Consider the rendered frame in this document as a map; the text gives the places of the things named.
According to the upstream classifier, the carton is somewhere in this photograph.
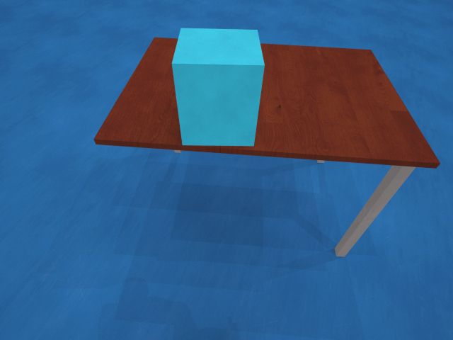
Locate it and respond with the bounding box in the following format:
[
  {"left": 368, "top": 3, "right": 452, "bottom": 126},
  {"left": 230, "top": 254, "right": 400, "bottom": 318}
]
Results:
[{"left": 172, "top": 28, "right": 265, "bottom": 146}]

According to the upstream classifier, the table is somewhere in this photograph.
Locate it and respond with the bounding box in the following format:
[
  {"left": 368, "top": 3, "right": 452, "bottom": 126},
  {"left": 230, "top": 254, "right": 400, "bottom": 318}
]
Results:
[{"left": 94, "top": 38, "right": 440, "bottom": 257}]

